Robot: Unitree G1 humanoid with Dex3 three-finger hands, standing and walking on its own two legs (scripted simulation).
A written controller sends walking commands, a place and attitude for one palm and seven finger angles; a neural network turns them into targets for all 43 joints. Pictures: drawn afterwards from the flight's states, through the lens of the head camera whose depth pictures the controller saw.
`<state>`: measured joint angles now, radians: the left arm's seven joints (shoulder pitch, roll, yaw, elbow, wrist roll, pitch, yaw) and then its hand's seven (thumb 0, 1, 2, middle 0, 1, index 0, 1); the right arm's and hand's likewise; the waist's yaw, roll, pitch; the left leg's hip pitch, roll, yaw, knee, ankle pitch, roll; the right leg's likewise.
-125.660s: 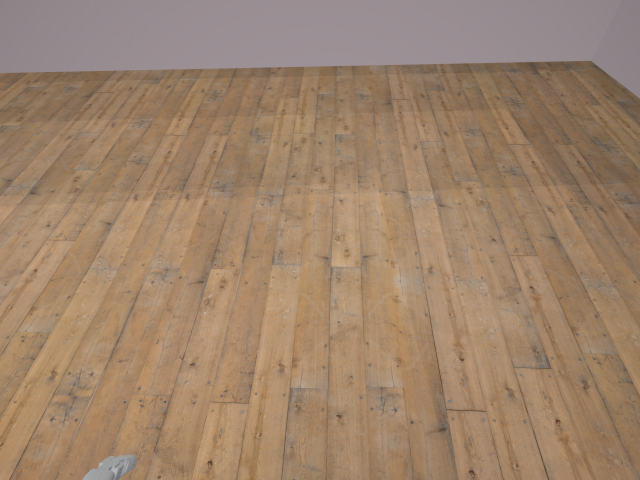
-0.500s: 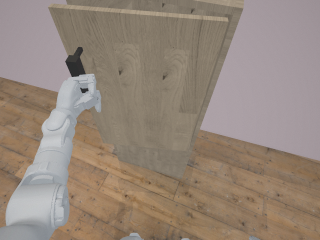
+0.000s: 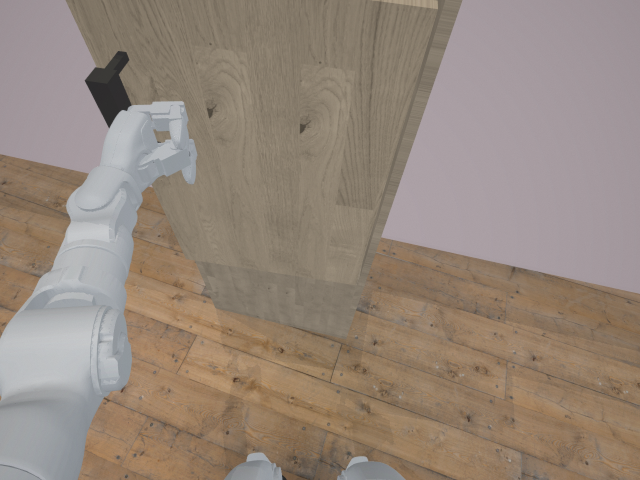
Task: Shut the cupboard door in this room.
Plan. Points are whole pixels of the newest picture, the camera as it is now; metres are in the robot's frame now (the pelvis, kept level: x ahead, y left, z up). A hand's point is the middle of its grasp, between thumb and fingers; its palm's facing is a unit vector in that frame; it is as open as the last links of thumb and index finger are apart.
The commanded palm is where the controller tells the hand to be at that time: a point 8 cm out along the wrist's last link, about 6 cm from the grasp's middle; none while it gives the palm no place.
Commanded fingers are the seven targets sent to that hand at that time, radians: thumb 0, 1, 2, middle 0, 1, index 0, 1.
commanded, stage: push the door shut along its arc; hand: left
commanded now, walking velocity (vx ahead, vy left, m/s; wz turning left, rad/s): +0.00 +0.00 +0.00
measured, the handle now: (133, 119) +0.56 +0.20 +0.11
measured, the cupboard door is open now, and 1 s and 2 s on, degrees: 5 0 0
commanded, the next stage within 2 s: pull the fist back off the door in 0.68 s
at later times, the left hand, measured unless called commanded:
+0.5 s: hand (205, 125) +0.53 +0.11 +0.12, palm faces -0.34 -0.94 +0.00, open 3.2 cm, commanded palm +0.55 +0.14 +0.12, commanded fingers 0.00 0.90 0.90 -1.30 -1.50 -1.30 -1.50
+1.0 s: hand (219, 120) +0.55 +0.09 +0.12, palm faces +0.12 -0.99 +0.06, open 2.8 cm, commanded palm +0.53 +0.11 +0.12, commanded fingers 0.00 0.90 0.90 -1.30 -1.50 -1.30 -1.50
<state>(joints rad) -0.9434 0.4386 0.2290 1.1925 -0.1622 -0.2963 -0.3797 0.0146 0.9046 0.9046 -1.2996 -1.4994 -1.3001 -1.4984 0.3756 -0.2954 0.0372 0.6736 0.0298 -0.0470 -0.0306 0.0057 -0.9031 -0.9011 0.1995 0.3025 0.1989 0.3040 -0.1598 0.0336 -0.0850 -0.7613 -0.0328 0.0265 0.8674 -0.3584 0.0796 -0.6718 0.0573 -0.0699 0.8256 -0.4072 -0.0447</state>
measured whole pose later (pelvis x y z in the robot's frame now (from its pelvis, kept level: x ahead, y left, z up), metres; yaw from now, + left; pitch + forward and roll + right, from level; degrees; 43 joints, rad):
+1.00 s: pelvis -0.01 +0.00 -0.03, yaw +2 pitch +22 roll -4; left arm -1.25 0.29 0.24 1.31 -0.04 -0.26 0.17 -0.01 0.78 1.00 -1.30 -1.50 -1.31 -1.50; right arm 0.41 -0.26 0.02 0.72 -0.08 -0.11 0.06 0.00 -0.90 -0.90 0.20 0.30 0.20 0.30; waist -0.19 0.04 -0.14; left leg -1.02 -0.04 -0.03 1.01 -0.38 0.07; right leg -0.90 0.05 -0.13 0.95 -0.44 -0.05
